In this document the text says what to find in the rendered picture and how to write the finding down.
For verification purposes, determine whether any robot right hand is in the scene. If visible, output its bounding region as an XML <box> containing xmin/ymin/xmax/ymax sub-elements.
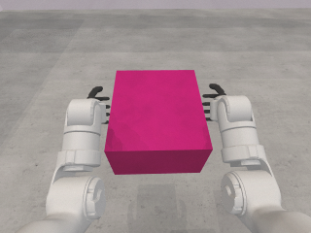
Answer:
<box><xmin>202</xmin><ymin>83</ymin><xmax>226</xmax><ymax>121</ymax></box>

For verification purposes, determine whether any carton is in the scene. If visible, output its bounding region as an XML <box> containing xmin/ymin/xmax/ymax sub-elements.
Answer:
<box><xmin>104</xmin><ymin>70</ymin><xmax>213</xmax><ymax>175</ymax></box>

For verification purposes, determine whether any robot left hand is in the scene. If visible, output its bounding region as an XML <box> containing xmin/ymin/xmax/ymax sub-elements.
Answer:
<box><xmin>87</xmin><ymin>86</ymin><xmax>111</xmax><ymax>124</ymax></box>

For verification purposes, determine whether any left robot upper arm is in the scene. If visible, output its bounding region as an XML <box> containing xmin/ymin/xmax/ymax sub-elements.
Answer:
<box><xmin>15</xmin><ymin>175</ymin><xmax>107</xmax><ymax>233</ymax></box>

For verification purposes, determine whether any robot right forearm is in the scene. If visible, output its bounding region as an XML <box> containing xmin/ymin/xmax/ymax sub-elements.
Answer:
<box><xmin>210</xmin><ymin>95</ymin><xmax>282</xmax><ymax>203</ymax></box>

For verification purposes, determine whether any robot left forearm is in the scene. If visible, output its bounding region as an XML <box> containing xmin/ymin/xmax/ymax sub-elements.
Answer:
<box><xmin>46</xmin><ymin>98</ymin><xmax>107</xmax><ymax>213</ymax></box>

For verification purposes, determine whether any right robot upper arm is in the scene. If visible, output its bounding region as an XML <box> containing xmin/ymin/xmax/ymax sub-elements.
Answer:
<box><xmin>221</xmin><ymin>169</ymin><xmax>311</xmax><ymax>233</ymax></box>

